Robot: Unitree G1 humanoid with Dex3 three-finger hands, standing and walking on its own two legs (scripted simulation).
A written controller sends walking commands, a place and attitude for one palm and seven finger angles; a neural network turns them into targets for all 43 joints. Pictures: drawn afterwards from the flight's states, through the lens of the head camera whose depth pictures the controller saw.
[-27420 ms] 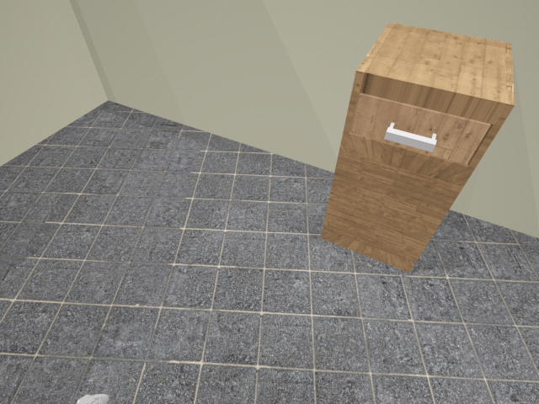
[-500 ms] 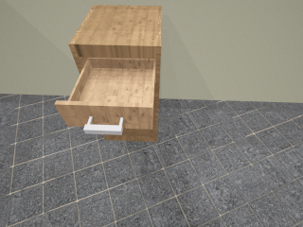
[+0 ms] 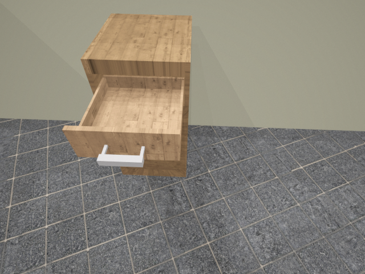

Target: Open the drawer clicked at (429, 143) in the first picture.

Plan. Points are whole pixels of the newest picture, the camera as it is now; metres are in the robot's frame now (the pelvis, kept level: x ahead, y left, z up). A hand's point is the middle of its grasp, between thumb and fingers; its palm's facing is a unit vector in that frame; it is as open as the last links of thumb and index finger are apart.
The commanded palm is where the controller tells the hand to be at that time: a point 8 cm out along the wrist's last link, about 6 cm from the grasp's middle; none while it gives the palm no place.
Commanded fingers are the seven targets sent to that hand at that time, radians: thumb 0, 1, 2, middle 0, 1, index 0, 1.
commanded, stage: look to check the result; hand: left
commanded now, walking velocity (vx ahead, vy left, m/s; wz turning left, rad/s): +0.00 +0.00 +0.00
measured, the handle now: (122, 154) +0.47 +0.22 -0.09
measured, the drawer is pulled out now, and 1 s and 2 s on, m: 0.30 0.30 0.30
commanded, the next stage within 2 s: stand and wait in 0.50 s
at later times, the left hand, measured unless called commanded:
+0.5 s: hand out of the picture -0.01 +0.15 -0.18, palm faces +0.05 -0.99 -0.15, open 7.4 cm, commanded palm none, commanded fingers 0.00 0.90 0.90 -0.20 -0.30 -0.20 -0.30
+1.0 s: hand out of the picture -0.01 +0.15 -0.17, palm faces +0.05 -0.99 -0.16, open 7.4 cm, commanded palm none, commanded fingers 0.00 0.90 0.90 -0.20 -0.30 -0.20 -0.30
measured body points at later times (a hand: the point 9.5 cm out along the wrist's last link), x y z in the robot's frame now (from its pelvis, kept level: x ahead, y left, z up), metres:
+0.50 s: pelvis +0.01 +0.00 +0.00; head +0.02 -0.01 +0.45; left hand -0.01 +0.20 -0.16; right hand -0.03 -0.20 -0.17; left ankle +0.02 +0.12 -0.74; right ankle +0.01 -0.08 -0.74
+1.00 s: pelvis +0.02 -0.01 +0.00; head +0.03 -0.01 +0.45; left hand -0.01 +0.20 -0.16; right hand -0.02 -0.20 -0.17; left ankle +0.02 +0.12 -0.74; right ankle +0.01 -0.08 -0.74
